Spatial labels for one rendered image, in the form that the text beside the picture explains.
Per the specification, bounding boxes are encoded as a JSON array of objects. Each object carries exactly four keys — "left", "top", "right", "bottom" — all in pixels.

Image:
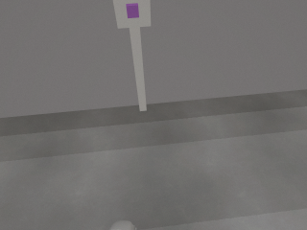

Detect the panel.
[{"left": 112, "top": 0, "right": 152, "bottom": 111}]

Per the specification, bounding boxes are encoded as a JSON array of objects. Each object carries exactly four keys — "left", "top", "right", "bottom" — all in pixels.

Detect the left robot thigh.
[{"left": 108, "top": 220, "right": 137, "bottom": 230}]

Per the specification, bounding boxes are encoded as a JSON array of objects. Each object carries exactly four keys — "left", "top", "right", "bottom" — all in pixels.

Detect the button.
[{"left": 126, "top": 3, "right": 139, "bottom": 18}]

